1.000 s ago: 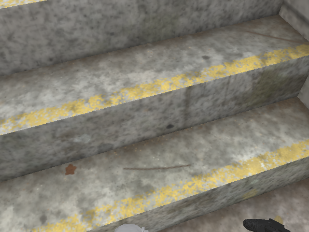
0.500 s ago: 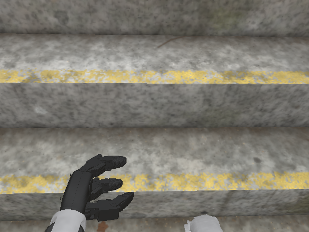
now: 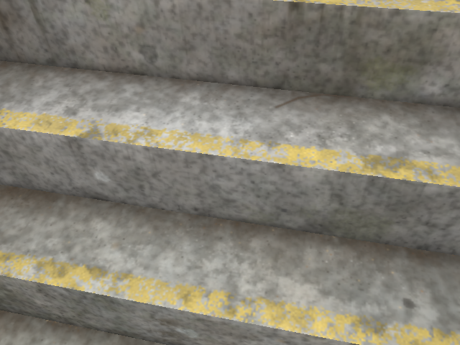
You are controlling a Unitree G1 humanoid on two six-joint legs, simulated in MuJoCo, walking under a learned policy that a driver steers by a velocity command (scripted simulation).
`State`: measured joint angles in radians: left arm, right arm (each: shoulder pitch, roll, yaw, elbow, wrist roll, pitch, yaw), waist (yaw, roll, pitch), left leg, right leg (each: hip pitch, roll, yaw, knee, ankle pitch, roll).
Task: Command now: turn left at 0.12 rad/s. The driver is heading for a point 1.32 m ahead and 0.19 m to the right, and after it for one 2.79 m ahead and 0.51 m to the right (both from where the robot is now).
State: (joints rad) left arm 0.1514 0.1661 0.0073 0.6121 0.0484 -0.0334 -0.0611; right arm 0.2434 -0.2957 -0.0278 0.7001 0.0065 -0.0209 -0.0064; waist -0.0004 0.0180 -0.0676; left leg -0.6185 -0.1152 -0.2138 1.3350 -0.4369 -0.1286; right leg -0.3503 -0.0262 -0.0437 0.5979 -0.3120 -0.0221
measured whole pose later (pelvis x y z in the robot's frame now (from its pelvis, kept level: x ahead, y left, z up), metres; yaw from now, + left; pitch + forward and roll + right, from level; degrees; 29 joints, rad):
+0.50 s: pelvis +0.01 +0.00 +0.01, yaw +1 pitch +1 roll +0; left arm 0.24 0.17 0.01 0.80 0.00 0.00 0.05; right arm 0.22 -0.16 -0.01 0.82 -0.02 -0.03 -0.04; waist 0.01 0.01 -0.02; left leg -0.29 0.01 -0.05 0.48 -0.21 -0.02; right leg -0.22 -0.02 -0.07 0.48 -0.27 0.00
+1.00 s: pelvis -0.02 +0.01 +0.01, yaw +1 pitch +0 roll +0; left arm 0.39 0.13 0.00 0.99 0.01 0.01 0.07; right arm 0.35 -0.14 0.00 0.98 -0.01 0.00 -0.05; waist 0.00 0.01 -0.01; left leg -0.30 0.01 -0.03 0.44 -0.15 -0.01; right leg -0.24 -0.02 -0.06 0.45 -0.22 -0.01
